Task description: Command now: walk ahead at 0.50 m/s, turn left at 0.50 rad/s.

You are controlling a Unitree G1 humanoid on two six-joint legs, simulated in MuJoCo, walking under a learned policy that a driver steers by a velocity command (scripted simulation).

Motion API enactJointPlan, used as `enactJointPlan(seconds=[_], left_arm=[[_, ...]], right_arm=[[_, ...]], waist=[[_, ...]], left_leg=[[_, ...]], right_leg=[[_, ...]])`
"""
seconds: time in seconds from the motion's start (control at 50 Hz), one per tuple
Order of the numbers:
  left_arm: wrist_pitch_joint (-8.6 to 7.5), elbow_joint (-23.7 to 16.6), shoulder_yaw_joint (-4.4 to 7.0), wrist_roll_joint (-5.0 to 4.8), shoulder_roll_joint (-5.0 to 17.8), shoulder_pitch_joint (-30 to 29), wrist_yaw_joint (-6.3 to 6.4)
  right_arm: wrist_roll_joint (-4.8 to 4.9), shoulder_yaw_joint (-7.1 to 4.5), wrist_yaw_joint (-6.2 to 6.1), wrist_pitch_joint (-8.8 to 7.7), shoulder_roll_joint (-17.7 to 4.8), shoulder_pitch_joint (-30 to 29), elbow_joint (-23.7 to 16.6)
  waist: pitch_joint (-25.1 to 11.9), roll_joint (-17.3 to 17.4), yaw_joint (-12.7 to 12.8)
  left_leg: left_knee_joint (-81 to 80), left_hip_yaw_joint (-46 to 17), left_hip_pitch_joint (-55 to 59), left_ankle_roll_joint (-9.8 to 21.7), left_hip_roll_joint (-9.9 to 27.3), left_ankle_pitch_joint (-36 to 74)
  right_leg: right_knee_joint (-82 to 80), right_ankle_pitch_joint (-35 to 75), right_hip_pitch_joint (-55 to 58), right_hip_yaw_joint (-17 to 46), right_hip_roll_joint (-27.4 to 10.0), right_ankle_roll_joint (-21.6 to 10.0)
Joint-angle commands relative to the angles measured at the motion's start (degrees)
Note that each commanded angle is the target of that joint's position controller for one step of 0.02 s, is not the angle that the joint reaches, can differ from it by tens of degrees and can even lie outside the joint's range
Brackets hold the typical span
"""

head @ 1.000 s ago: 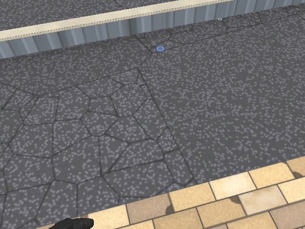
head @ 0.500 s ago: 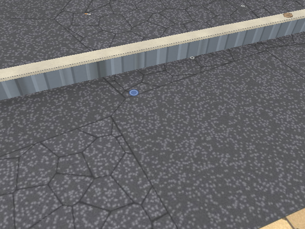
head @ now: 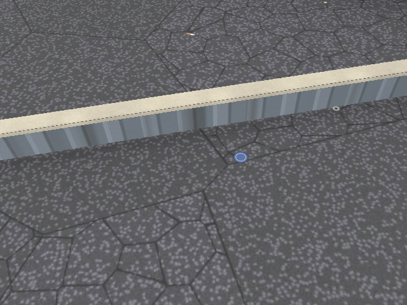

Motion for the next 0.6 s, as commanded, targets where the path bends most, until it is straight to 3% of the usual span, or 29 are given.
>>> enactJointPlan(seconds=[0.02,0.14,0.2,0.24,0.28,0.3,0.32,0.34,0.36,0.38,0.4,0.42,0.44,0.46,0.52,0.6], left_arm=[[-0.75,-1.2,1.45,0.2,5.8,0.6,0.0],[-0.42,0.9,2.24,-0.32,9.8,2.1,0.81],[0.17,2.2,2.62,-1.17,11.8,4.9,0.84],[0.85,2.7,2.93,-1.57,13.1,5.7,0.89],[1.74,2.7,3.44,-1.73,15.3,5.9,1.23],[2.36,2.5,3.51,-1.75,15.9,5.5,1.5],[2.5,2.2,3.03,-1.4,15.0,5.9,1.85],[1.71,-0.6,1.1,0.83,9.3,9.6,1.41],[-0.85,-2.4,-0.33,0.26,7.5,9.1,0.37],[-2.34,-3.9,1.03,-2.12,12.0,2.1,-0.32],[-2.9,-4.9,0.69,-2.55,11.4,-0.5,-0.28],[-2.8,-4.0,0.62,-1.41,10.9,0.0,0.28],[-2.07,-3.3,1.09,-0.58,11.4,1.2,0.64],[-1.08,-3.0,1.23,-0.46,11.3,2.5,0.58],[0.69,-3.2,0.84,0.33,8.9,2.2,0.73],[0.6,-5.4,0.05,0.33,7.4,-5.6,0.43]], right_arm=[[-0.08,-0.31,0.54,0.16,-1.3,-2.2,-5.4],[-0.46,1.17,2.5,0.3,0.1,-12.1,-9.4],[-0.35,1.31,3.52,0.58,-0.7,-17.0,-11.9],[-0.38,1.05,4.17,0.77,-1.9,-18.4,-13.2],[-0.69,0.0,4.49,1.09,-4.1,-15.3,-13.4],[-0.56,-1.19,4.44,1.2,-6.1,-8.5,-11.8],[-0.43,-3.13,3.68,1.47,-9.7,1.4,-9.0],[-0.33,-4.81,2.54,1.62,-16.8,6.5,-8.1],[-0.18,-3.94,2.63,1.04,-16.9,6.8,-9.7],[-1.01,-2.62,2.87,0.61,-12.8,6.7,-9.5],[-0.92,-2.03,2.75,0.18,-10.7,3.7,-9.5],[-0.84,-1.32,2.58,0.06,-8.7,-0.8,-10.1],[-1.4,-0.57,2.41,-0.12,-6.6,-4.2,-10.9],[-1.95,-0.19,2.34,-0.27,-5.7,-5.8,-11.5],[-1.67,-0.27,1.99,-1.23,-6.4,-4.8,-10.3],[-1.37,-0.29,1.03,-1.36,-7.1,-1.6,-8.2]], waist=[[2.8,-7.9,0.2],[4.5,-6.3,2.0],[5.7,-5.9,3.2],[5.9,-6.4,2.9],[2.7,-8.8,0.1],[-0.8,-8.6,-3.9],[-5.7,-6.6,-8.6],[-11.7,7.1,-6.9],[-21.7,10.5,-5.5],[-17.7,4.1,-8.1],[-10.6,2.2,-6.7],[-6.2,-2.4,-3.6],[-4.1,-1.8,-1.2],[-3.4,-0.5,0.4],[-1.5,-0.1,1.2],[1.4,0.4,-1.7]], left_leg=[[-1.1,-2.8,-13.5,-0.7,4.3,5.4],[-20.2,1.5,-8.2,-0.5,3.3,20.9],[-25.6,3.6,-7.4,0.9,2.5,19.5],[-28.0,5.4,-6.2,2.4,1.2,15.1],[-28.1,9.0,1.4,4.7,-2.8,8.0],[-30.5,10.5,10.6,6.3,-5.5,7.9],[-32.6,8.7,26.7,8.6,-6.7,10.7],[-32.9,-15.8,49.6,16.1,7.9,10.8],[-44.9,-44.2,58.4,23.8,17.3,0.9],[-47.2,-38.8,56.0,19.8,15.6,0.6],[-47.1,-30.7,47.9,17.7,13.4,4.9],[-47.3,-23.8,38.1,15.9,11.3,10.9],[-48.4,-19.0,30.5,14.8,9.6,16.7],[-49.8,-17.2,25.8,14.5,8.5,18.9],[-52.7,-11.8,19.9,14.8,7.0,24.4],[-53.8,-6.7,20.2,12.0,4.6,23.0]], right_leg=[[-11.3,13.2,8.7,10.8,-15.9,-8.9],[-12.1,17.2,6.9,-0.9,-14.5,-7.3],[-10.8,17.6,11.4,-3.1,-16.2,-6.2],[-7.8,24.2,15.3,-4.8,-17.3,-5.1],[0.6,43.2,17.3,-6.9,-17.4,-4.0],[10.2,49.6,16.2,-8.4,-16.3,-3.0],[23.8,45.5,8.0,-9.3,-14.1,-1.0],[46.7,8.7,-16.4,-9.1,-8.0,2.5],[59.3,-23.0,-29.4,4.0,0.8,3.4],[61.1,-18.8,-35.1,9.1,-2.4,2.0],[57.6,-14.1,-36.0,8.2,-4.5,1.1],[52.6,-10.2,-32.4,7.9,-7.1,1.2],[48.5,-8.0,-27.4,7.8,-9.0,1.4],[46.8,-6.8,-23.8,7.9,-9.7,1.7],[40.7,-1.7,-22.4,6.4,-9.3,3.3],[25.1,13.1,-23.4,5.9,-8.0,3.9]])
Keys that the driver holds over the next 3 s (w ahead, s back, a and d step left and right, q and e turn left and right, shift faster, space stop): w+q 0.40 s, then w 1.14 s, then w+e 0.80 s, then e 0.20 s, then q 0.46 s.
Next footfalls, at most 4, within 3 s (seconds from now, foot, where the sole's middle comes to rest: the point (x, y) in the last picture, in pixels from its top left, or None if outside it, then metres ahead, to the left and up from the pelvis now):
0.32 left None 0.32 0.18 -0.78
0.86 right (203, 264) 0.66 0.06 -0.78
1.36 left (129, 225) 0.81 0.35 -0.78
1.88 right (159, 165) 1.11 0.26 -0.78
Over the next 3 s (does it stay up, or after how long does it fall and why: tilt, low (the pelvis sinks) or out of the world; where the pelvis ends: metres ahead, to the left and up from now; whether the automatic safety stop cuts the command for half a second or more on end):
stays up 1.44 0.33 0.13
